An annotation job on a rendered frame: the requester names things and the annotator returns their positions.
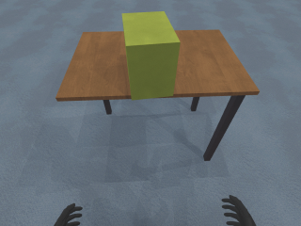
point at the carton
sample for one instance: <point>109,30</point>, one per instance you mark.
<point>152,52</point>

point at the table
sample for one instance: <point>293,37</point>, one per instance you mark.
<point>207,67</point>

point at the right robot hand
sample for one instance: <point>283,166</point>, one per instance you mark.
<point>242,215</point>

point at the left robot hand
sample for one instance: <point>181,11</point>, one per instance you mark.
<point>66,216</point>

